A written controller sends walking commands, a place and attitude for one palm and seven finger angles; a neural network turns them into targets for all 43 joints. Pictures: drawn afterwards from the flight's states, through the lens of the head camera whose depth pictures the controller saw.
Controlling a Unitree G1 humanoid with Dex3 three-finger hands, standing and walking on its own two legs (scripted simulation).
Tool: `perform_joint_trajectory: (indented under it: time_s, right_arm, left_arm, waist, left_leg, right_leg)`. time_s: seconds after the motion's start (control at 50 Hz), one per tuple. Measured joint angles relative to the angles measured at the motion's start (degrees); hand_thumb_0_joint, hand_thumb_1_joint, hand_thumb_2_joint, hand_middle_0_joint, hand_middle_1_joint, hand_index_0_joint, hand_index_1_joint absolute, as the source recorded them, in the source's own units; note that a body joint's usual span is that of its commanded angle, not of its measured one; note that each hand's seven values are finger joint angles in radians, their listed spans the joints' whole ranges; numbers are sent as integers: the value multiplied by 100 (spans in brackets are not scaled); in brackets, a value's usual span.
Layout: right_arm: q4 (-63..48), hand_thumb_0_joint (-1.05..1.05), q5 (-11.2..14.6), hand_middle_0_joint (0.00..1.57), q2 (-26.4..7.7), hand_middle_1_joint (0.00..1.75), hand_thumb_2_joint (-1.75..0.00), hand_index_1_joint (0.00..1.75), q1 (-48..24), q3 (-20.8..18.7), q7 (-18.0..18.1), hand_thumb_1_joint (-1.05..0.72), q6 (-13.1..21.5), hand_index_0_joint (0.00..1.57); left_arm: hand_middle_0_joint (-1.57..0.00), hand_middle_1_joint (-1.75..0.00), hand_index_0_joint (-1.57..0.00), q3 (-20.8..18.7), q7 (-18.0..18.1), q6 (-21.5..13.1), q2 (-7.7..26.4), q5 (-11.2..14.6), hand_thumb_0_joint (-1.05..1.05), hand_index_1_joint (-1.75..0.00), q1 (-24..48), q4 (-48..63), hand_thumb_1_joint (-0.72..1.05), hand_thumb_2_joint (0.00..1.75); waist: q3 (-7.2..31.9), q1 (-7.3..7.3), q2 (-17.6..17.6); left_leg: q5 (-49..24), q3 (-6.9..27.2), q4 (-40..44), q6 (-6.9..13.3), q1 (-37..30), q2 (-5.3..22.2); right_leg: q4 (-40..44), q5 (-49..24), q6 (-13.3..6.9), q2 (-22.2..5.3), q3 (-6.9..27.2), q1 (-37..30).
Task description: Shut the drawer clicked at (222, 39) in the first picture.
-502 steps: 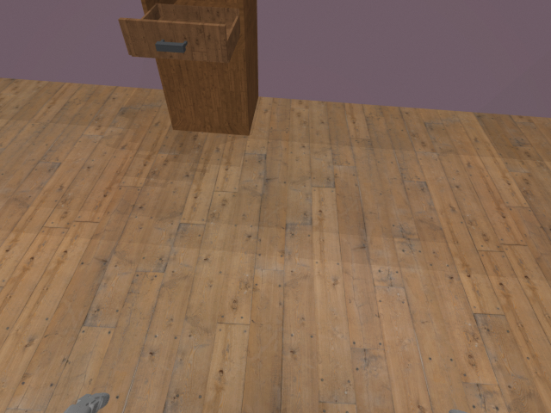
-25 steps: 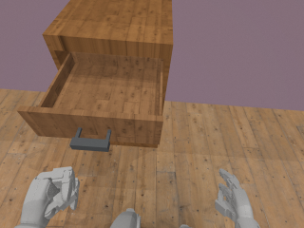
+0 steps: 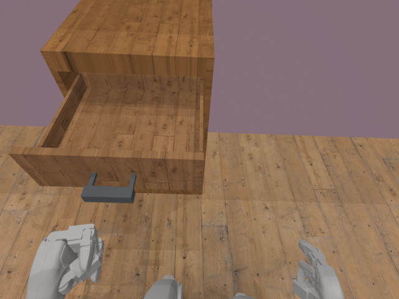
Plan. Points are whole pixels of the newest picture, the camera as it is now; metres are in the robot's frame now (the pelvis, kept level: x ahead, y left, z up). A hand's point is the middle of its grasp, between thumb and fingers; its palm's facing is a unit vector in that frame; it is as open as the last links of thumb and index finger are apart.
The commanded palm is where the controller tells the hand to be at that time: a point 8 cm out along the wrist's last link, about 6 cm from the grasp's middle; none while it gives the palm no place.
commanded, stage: bring the fist close to the handle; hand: left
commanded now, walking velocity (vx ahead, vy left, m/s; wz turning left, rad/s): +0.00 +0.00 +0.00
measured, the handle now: (111, 185) +0.36 +0.23 -0.03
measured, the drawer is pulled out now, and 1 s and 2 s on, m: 0.30 0.30 0.29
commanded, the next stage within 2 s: push the drawer shut in 1.50 s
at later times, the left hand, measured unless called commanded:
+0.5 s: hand (108, 247) +0.21 +0.18 +0.03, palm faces +0.04 -1.00 -0.08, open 3.3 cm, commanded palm +0.19 +0.24 +0.03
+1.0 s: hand (117, 233) +0.25 +0.18 -0.02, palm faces +0.02 -1.00 -0.06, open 3.3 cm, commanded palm +0.24 +0.24 -0.02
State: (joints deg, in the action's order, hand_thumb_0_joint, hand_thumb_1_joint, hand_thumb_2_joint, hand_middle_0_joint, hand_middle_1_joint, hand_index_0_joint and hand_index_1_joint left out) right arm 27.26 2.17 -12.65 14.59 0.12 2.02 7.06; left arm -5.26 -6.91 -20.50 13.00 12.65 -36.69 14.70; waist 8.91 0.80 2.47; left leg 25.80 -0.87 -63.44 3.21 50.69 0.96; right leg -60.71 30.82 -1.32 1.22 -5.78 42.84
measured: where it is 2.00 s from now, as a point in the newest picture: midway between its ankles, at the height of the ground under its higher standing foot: outside the picture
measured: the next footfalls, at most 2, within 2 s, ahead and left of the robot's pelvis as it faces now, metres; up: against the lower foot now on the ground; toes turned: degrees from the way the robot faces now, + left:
none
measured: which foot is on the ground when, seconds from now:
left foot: down 0.00-1.00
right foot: down 0.00-1.00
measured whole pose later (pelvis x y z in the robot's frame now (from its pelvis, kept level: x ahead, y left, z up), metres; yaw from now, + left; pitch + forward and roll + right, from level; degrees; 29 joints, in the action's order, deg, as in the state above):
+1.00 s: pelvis -0.01 -0.02 -0.05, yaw -1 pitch +21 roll -3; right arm 32.6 1.2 -13.6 10.3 0.0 2.3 7.4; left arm -11.7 -13.9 -27.7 14.5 15.5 -13.1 -9.2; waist 10.5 0.8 1.9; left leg 29.3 0.0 -76.3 2.0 68.3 2.3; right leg -74.8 35.4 -3.1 2.0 -6.8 60.7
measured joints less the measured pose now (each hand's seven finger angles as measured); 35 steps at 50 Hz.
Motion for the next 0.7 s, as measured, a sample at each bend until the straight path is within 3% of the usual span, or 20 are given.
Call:
perform_joint_trajectory:
  time_s: [0.16, 0.38, 0.7]
  right_arm:
    - [83, 1, 32, 20, 35, 30, -90, 30, -116, -25, 54, -90, 25, 20]
    - [303, 1, 3, 20, -25, 30, -90, 30, -317, -46, 135, -90, 185, 20]
    - [577, 1, -38, 20, -70, 30, -90, 30, -314, -128, 114, -90, 158, 20]
  left_arm:
    - [-140, -160, -140, -217, -233, -120, 45, 163, 1, -160, -13, -221, 90, 90]
    - [-140, -160, -140, -524, -709, -391, 101, 341, 1, -160, 718, -1088, 90, 90]
    - [-139, -160, -140, -741, -871, -616, 123, 437, 1, -160, 1449, -1869, 90, 90]
  waist:
    - [39, -46, 22]
    - [72, -69, -21]
    - [117, 15, -23]
  left_leg:
    - [19, 82, -11, -96, 4, 35]
    - [120, 196, -333, -217, 417, 97]
    - [243, 131, -700, -220, 959, 140]
  right_leg:
    - [-16, 46, -93, 47, -73, -6]
    - [-361, 198, -222, 109, -181, 393]
    - [-796, 336, -238, 122, -121, 987]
